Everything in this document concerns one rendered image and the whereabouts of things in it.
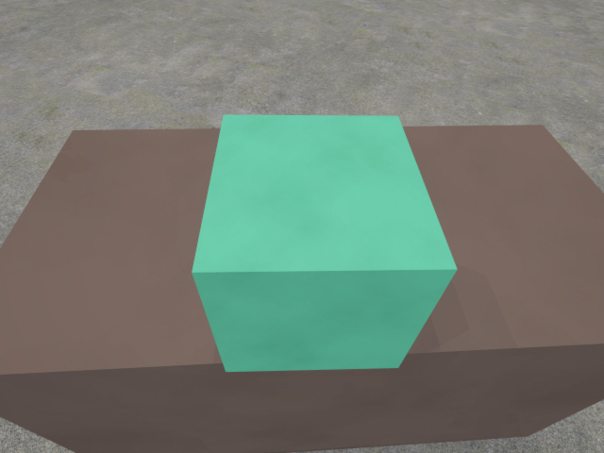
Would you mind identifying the pedestal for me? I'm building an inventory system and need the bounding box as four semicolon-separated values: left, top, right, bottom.
0;125;604;453

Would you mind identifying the carton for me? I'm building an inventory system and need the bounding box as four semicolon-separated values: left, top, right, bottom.
192;115;458;372

